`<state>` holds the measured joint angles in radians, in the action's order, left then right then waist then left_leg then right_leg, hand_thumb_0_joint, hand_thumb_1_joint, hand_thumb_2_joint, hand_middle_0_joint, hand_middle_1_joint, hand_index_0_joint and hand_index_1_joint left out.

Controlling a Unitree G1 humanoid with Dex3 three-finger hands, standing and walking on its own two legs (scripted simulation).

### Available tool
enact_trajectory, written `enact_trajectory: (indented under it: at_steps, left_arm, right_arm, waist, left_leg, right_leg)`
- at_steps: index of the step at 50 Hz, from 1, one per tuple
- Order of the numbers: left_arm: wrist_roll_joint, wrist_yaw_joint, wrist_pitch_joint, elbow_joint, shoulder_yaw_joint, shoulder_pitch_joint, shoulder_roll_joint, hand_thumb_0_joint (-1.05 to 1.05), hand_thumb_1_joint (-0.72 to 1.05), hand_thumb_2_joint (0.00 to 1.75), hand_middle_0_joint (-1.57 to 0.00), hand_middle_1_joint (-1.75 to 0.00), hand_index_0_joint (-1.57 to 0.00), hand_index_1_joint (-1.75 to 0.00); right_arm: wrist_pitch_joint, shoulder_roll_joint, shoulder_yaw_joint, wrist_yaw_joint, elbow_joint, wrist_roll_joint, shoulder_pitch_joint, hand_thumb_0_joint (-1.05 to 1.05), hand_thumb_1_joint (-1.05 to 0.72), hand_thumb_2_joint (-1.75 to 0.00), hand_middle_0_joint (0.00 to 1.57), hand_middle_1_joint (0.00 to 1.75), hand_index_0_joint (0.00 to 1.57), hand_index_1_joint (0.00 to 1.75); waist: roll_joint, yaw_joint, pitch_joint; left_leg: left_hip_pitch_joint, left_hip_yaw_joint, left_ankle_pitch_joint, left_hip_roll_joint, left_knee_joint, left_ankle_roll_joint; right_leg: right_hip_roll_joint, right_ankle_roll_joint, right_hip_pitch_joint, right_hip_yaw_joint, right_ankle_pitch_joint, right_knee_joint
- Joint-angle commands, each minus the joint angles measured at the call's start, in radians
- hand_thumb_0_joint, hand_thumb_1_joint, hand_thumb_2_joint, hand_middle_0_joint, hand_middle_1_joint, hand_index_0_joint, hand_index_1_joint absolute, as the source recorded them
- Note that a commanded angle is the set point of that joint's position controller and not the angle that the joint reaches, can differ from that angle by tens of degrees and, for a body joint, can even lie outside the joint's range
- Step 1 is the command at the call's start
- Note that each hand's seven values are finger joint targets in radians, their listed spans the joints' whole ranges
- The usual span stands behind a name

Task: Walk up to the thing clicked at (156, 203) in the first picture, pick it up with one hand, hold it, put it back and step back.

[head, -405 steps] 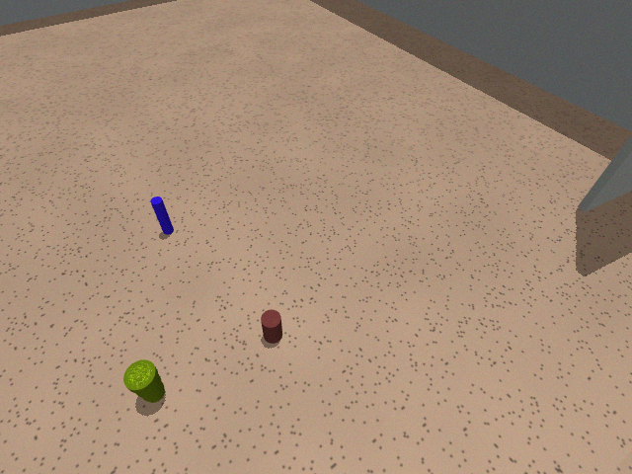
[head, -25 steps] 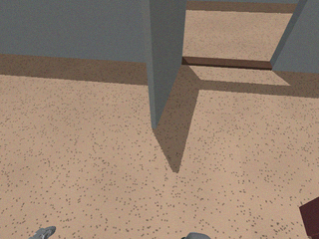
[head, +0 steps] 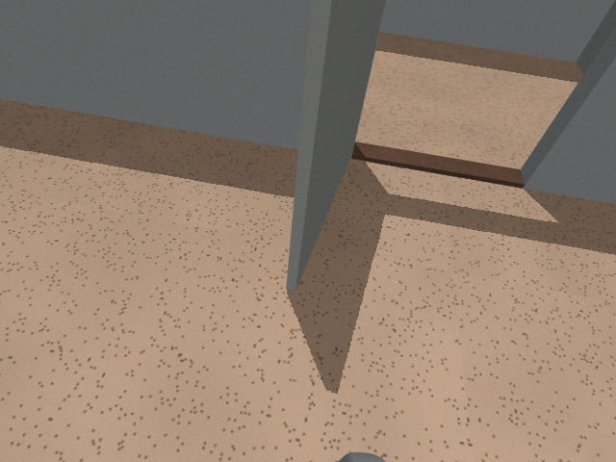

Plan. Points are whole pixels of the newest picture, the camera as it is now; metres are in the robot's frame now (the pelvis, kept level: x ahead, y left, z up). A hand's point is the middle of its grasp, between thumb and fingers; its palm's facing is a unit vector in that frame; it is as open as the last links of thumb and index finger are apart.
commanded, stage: walk up
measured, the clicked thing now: out of the picture -0.62 +1.18 -0.67
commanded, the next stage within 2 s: stand in 1.08 s
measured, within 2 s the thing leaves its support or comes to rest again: neither
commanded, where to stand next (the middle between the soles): +0.17 -0.02 m, yaw +2 degrees
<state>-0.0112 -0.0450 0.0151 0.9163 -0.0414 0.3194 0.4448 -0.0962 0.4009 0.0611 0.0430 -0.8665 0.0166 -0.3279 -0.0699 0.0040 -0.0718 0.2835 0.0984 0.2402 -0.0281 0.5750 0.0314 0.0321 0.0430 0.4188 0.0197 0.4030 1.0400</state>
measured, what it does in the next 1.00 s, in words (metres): walks ahead: right foot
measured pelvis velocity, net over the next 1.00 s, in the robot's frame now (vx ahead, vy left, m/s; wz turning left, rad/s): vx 0.10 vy -0.02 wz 0.03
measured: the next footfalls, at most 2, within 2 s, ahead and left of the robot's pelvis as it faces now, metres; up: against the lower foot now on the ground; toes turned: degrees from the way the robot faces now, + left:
right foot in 0.24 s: +0.19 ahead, -0.16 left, +0.00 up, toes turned -3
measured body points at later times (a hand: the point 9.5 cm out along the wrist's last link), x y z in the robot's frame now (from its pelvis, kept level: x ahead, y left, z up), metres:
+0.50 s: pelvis +0.08 -0.02 +0.00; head +0.10 -0.03 +0.44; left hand +0.19 +0.27 -0.12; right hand +0.15 -0.32 -0.14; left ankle +0.07 +0.10 -0.73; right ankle +0.15 -0.15 -0.73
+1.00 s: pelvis +0.10 -0.02 +0.02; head +0.10 -0.02 +0.47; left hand +0.17 +0.29 -0.11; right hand +0.21 -0.32 -0.11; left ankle +0.07 +0.10 -0.73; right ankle +0.15 -0.15 -0.73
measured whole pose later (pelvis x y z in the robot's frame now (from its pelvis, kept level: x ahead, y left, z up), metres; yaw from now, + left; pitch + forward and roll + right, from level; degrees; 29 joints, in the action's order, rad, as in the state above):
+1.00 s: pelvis +0.10 -0.02 +0.02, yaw +2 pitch -3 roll +0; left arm 0.00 -0.01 0.00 1.17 0.00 0.07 0.35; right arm -0.01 0.37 0.01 0.01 -1.15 0.00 -0.07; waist 0.00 -0.02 -0.05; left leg 0.07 0.01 0.25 0.00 0.37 0.00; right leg 0.06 -0.03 0.19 -0.07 0.12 0.36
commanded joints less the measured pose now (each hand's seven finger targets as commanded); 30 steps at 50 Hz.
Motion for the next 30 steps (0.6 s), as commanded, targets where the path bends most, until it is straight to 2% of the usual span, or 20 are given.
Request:
enact_trajectory:
  at_steps: [1,3,6,7,8,10,11,12,13,14,15,16,19,20,21,22,24,25,27,30]
  left_arm:
    - [0.003,-0.001,0.030,-0.063,-0.058,0.031,0.179,0.00,0.90,0.90,-0.20,-0.30,-0.20,-0.30]
    - [0.000,-0.001,0.021,-0.067,-0.054,0.004,0.154,0.00,0.90,0.90,-0.20,-0.30,-0.20,-0.30]
    - [0.006,0.009,0.022,-0.067,-0.046,-0.029,0.108,0.00,0.90,0.90,-0.20,-0.30,-0.20,-0.30]
    - [0.009,0.016,0.025,-0.060,-0.045,-0.026,0.102,0.00,0.90,0.90,-0.20,-0.30,-0.20,-0.30]
    - [0.009,0.024,0.027,-0.048,-0.046,-0.023,0.104,0.00,0.90,0.90,-0.20,-0.30,-0.20,-0.30]
    - [0.008,0.032,0.032,-0.022,-0.047,-0.007,0.112,0.00,0.90,0.90,-0.20,-0.30,-0.20,-0.30]
    - [0.003,0.038,0.039,-0.011,-0.053,0.004,0.142,0.00,0.90,0.90,-0.20,-0.30,-0.20,-0.30]
    - [-0.005,0.043,0.044,-0.019,-0.066,-0.012,0.198,0.00,0.90,0.90,-0.20,-0.30,-0.20,-0.30]
    - [0.002,0.046,0.048,-0.039,-0.066,-0.048,0.228,0.00,0.90,0.90,-0.20,-0.30,-0.20,-0.30]
    - [0.005,0.048,0.042,-0.044,-0.059,-0.104,0.251,0.00,0.90,0.90,-0.20,-0.30,-0.20,-0.30]
    - [0.004,0.050,0.038,-0.039,-0.053,-0.122,0.233,0.00,0.90,0.90,-0.20,-0.30,-0.20,-0.30]
    - [0.003,0.054,0.034,-0.035,-0.045,-0.140,0.212,0.00,0.90,0.90,-0.20,-0.30,-0.20,-0.30]
    - [0.004,0.051,0.016,-0.029,-0.031,-0.233,0.193,0.00,0.90,0.90,-0.20,-0.30,-0.20,-0.30]
    - [0.012,0.049,0.011,-0.027,-0.020,-0.226,0.155,0.00,0.90,0.90,-0.20,-0.30,-0.20,-0.30]
    - [0.022,0.047,0.007,-0.012,-0.013,-0.231,0.127,0.00,0.90,0.90,-0.20,-0.30,-0.20,-0.30]
    - [0.017,0.047,0.006,0.012,-0.020,-0.239,0.141,0.00,0.90,0.90,-0.20,-0.30,-0.20,-0.30]
    - [0.009,0.045,0.016,0.039,-0.017,-0.258,0.139,0.00,0.90,0.90,-0.20,-0.30,-0.20,-0.30]
    - [0.009,0.045,0.020,0.050,-0.017,-0.266,0.142,0.00,0.90,0.90,-0.20,-0.30,-0.20,-0.30]
    - [0.014,0.045,0.027,0.071,-0.009,-0.272,0.136,0.00,0.90,0.90,-0.20,-0.30,-0.20,-0.30]
    - [0.020,0.046,0.028,0.104,-0.005,-0.291,0.126,0.00,0.90,0.90,-0.20,-0.30,-0.20,-0.30]
  right_arm:
    - [-0.022,0.274,0.067,-0.032,0.068,-0.008,-0.039,0.00,-0.90,-0.90,0.20,0.30,0.20,0.30]
    - [-0.016,0.272,0.063,-0.037,0.072,-0.007,-0.032,0.00,-0.90,-0.90,0.20,0.30,0.20,0.30]
    - [-0.002,0.251,0.044,-0.043,0.071,-0.007,-0.005,0.00,-0.90,-0.90,0.20,0.30,0.20,0.30]
    - [0.005,0.248,0.039,-0.045,0.068,-0.013,0.004,0.00,-0.90,-0.90,0.20,0.30,0.20,0.30]
    - [0.014,0.248,0.038,-0.047,0.066,-0.018,0.018,0.00,-0.90,-0.90,0.20,0.30,0.20,0.30]
    - [0.033,0.235,0.028,-0.050,0.064,-0.031,0.052,0.00,-0.90,-0.90,0.20,0.30,0.20,0.30]
    - [0.041,0.196,0.012,-0.051,0.061,-0.035,0.051,0.00,-0.90,-0.90,0.20,0.30,0.20,0.30]
    - [0.044,0.154,-0.002,-0.050,0.060,-0.035,0.019,0.00,-0.90,-0.90,0.20,0.30,0.20,0.30]
    - [0.057,0.101,-0.021,-0.053,0.042,-0.033,-0.038,0.00,-0.90,-0.90,0.20,0.30,0.20,0.30]
    - [0.068,0.180,0.003,-0.064,0.017,-0.032,0.007,0.00,-0.90,-0.90,0.20,0.30,0.20,0.30]
    - [0.071,0.192,0.004,-0.066,-0.006,-0.031,0.019,0.00,-0.90,-0.90,0.20,0.30,0.20,0.30]
    - [0.069,0.192,0.002,-0.064,-0.026,-0.036,0.023,0.00,-0.90,-0.90,0.20,0.30,0.20,0.30]
    - [0.058,0.188,0.006,-0.062,-0.104,-0.028,-0.042,0.00,-0.90,-0.90,0.20,0.30,0.20,0.30]
    - [0.055,0.209,0.010,-0.062,-0.110,-0.016,-0.016,0.00,-0.90,-0.90,0.20,0.30,0.20,0.30]
    - [0.053,0.237,0.012,-0.058,-0.090,-0.008,0.083,0.00,-0.90,-0.90,0.20,0.30,0.20,0.30]
    - [0.054,0.239,0.008,-0.051,-0.090,-0.017,0.155,0.00,-0.90,-0.90,0.20,0.30,0.20,0.30]
    - [0.054,0.200,-0.014,-0.044,-0.117,-0.014,0.167,0.00,-0.90,-0.90,0.20,0.30,0.20,0.30]
    - [0.052,0.192,-0.018,-0.045,-0.130,-0.016,0.158,0.00,-0.90,-0.90,0.20,0.30,0.20,0.30]
    - [0.047,0.197,-0.021,-0.046,-0.154,-0.016,0.174,0.00,-0.90,-0.90,0.20,0.30,0.20,0.30]
    - [0.046,0.189,-0.025,-0.048,-0.173,-0.021,0.206,0.00,-0.90,-0.90,0.20,0.30,0.20,0.30]
  waist:
    - [0.217,0.005,0.006]
    - [0.220,0.006,-0.007]
    - [0.224,-0.003,0.009]
    - [0.228,-0.008,0.032]
    - [0.217,-0.010,0.057]
    - [0.169,-0.035,0.084]
    - [0.108,-0.046,0.101]
    - [-0.040,-0.035,0.137]
    - [-0.124,-0.013,0.133]
    - [-0.110,-0.025,0.113]
    - [-0.102,-0.026,0.105]
    - [-0.111,-0.019,0.106]
    - [-0.133,0.037,0.134]
    - [-0.050,0.024,0.138]
    - [0.044,-0.010,0.099]
    - [0.034,-0.033,0.056]
    - [0.020,-0.025,0.055]
    - [0.034,-0.017,0.073]
    - [0.083,-0.017,0.115]
    - [0.072,-0.023,0.118]
  left_leg:
    - [-0.128,-0.265,-0.052,-0.255,-0.309,0.172]
    - [-0.102,-0.210,-0.196,-0.257,-0.278,0.188]
    - [-0.034,-0.111,-0.534,-0.223,-0.172,0.164]
    - [-0.038,-0.106,-0.593,-0.221,-0.121,0.158]
    - [-0.036,-0.104,-0.580,-0.216,-0.079,0.151]
    - [0.021,-0.081,-0.379,-0.165,0.018,0.105]
    - [0.044,-0.072,-0.262,-0.131,0.090,0.070]
    - [0.116,-0.032,-0.054,-0.076,0.194,0.034]
    - [0.123,-0.059,0.301,-0.004,0.291,-0.003]
    - [0.103,-0.088,0.392,-0.002,0.323,0.001]
    - [0.103,-0.114,0.385,-0.019,0.305,0.000]
    - [0.102,-0.123,0.357,-0.026,0.262,0.001]
    - [-0.083,-0.093,0.079,-0.011,-0.019,-0.001]
    - [-0.122,-0.159,0.011,-0.052,-0.091,0.004]
    - [-0.020,-0.286,0.071,-0.122,-0.148,0.037]
    - [0.064,-0.277,0.113,-0.145,-0.150,0.057]
    - [0.074,-0.220,0.081,-0.101,-0.150,0.036]
    - [0.031,-0.198,0.052,-0.083,-0.153,0.025]
    - [-0.031,-0.191,-0.074,-0.087,-0.160,0.016]
    - [-0.054,-0.187,-0.168,-0.093,-0.180,0.012]
  right_leg:
    - [0.066,-0.029,0.152,0.022,-0.061,-0.063]
    - [0.072,-0.038,0.117,-0.003,-0.082,-0.143]
    - [0.045,-0.034,-0.025,-0.056,-0.187,-0.289]
    - [0.027,-0.029,-0.067,-0.070,-0.210,-0.323]
    - [0.012,-0.025,-0.100,-0.080,-0.227,-0.358]
    - [-0.018,-0.007,-0.228,-0.096,-0.336,-0.480]
    - [0.000,0.006,-0.284,-0.058,-0.377,-0.529]
    - [0.129,0.039,-0.340,0.095,-0.461,-0.564]
    - [0.325,0.128,-0.269,0.361,-0.412,-0.671]
    - [0.346,0.219,-0.209,0.409,-0.326,-0.676]
    - [0.320,0.210,-0.199,0.373,-0.311,-0.665]
    - [0.283,0.183,-0.196,0.307,-0.319,-0.650]
    - [0.207,0.098,-0.081,0.165,-0.290,-0.563]
    - [0.176,0.060,-0.045,0.128,-0.267,-0.530]
    - [0.107,0.010,-0.065,0.067,-0.143,-0.524]
    - [0.069,-0.004,-0.137,0.036,-0.044,-0.551]
    - [0.101,0.005,-0.200,0.078,-0.075,-0.602]
    - [0.120,0.017,-0.208,0.088,-0.131,-0.606]
    - [0.122,0.015,-0.238,0.056,-0.316,-0.592]
    - [0.112,-0.003,-0.281,0.026,-0.411,-0.606]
